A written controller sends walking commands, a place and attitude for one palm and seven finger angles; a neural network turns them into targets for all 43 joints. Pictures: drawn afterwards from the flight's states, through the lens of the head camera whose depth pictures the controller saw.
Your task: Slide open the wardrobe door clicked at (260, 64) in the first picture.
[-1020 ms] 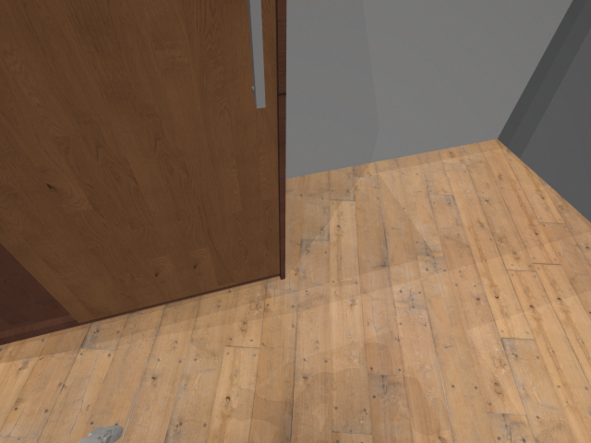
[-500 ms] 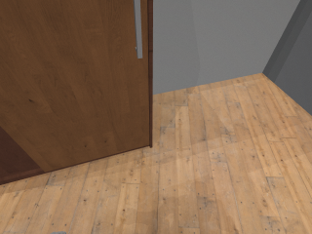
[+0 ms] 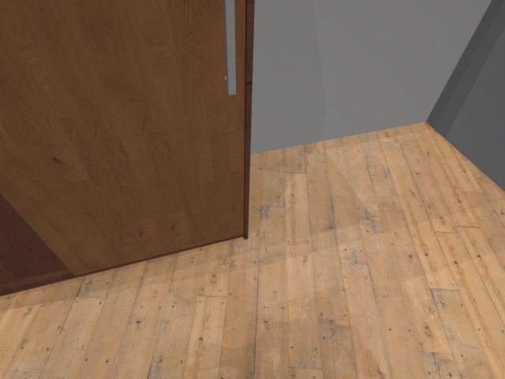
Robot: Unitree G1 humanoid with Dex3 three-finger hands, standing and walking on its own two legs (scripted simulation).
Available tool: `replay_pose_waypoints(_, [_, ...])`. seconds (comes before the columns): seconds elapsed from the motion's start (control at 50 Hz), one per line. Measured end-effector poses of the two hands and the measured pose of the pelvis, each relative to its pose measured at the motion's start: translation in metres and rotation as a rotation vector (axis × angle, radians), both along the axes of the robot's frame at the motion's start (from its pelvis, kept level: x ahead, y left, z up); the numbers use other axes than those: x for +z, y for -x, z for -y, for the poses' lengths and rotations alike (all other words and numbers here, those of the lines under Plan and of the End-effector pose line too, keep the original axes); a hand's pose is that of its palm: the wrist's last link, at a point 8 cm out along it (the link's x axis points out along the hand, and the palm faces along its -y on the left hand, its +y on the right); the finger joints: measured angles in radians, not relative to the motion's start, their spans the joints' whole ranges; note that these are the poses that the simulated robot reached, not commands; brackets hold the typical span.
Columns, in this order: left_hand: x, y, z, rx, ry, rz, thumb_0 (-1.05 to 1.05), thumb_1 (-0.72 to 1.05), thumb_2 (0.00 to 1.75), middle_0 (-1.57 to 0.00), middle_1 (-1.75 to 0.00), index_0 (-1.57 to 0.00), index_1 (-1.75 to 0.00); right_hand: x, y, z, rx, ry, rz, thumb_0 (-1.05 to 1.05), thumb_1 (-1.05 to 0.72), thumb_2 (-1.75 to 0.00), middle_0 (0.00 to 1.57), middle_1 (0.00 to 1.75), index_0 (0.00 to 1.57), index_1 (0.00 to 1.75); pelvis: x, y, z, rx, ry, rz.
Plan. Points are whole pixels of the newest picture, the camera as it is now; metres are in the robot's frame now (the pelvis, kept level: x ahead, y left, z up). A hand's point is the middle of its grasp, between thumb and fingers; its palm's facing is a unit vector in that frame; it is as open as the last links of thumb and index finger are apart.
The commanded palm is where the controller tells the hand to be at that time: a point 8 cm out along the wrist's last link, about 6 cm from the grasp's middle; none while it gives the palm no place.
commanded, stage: look at it before walking up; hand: right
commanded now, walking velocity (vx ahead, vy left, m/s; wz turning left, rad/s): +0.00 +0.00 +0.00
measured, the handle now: (227, 26) +0.79 +0.11 +0.20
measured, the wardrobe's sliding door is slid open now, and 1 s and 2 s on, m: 0.00 0.00 0.00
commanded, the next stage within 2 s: turn to face it in 0.42 s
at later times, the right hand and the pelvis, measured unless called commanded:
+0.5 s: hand out of the picture +0.08 -0.25 -0.15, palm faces -0.02 +0.94 -0.34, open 7.4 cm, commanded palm none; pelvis +0.00 +0.00 +0.00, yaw +0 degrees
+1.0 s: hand out of the picture +0.06 -0.19 -0.19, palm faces -0.13 +0.96 -0.24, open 7.4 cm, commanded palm none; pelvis -0.03 +0.01 -0.03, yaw +8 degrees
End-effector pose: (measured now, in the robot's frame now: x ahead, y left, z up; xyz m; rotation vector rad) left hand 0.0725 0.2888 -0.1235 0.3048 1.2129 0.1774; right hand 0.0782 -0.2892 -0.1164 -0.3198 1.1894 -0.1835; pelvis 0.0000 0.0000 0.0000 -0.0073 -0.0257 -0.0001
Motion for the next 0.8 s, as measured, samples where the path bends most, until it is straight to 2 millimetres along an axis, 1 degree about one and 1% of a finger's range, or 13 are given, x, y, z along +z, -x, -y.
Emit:
replay_pose_waypoints(0.54, [0.003, -0.005, -0.003, -0.003, -0.010, -0.003, 0.01, 0.90, 0.90, -0.20, -0.30, -0.20, -0.30, -0.001, 0.008, 0.002, -0.015, 0.002, -0.022, 0.01, -0.90, -0.90, 0.21, 0.30, 0.20, 0.30, 0.001, -0.003, -0.001, -0.002, -0.002, 0.001])
replay_pose_waypoints(0.64, [0.002, -0.005, -0.002, 0.012, -0.012, 0.010, 0.01, 0.90, 0.90, -0.20, -0.30, -0.20, -0.30, -0.003, 0.008, 0.001, -0.014, 0.004, -0.030, 0.01, -0.90, -0.90, 0.21, 0.30, 0.20, 0.30, 0.000, -0.002, -0.001, 0.021, -0.002, 0.000])
replay_pose_waypoints(0.72, [-0.004, 0.004, 0.007, 0.054, 0.006, 0.028, 0.01, 0.91, 0.90, -0.20, -0.30, -0.20, -0.30, -0.010, 0.011, -0.008, 0.003, -0.010, -0.056, 0.01, -0.90, -0.90, 0.20, 0.30, 0.20, 0.30, -0.004, 0.002, 0.000, 0.058, -0.001, -0.003])
replay_pose_waypoints(0.8, [-0.013, 0.023, 0.019, 0.105, 0.038, 0.028, 0.00, 0.91, 0.90, -0.20, -0.30, -0.20, -0.30, -0.021, 0.015, -0.022, 0.033, -0.044, -0.078, 0.01, -0.90, -0.90, 0.20, 0.30, 0.20, 0.30, -0.009, 0.008, 0.001, 0.093, 0.001, -0.005])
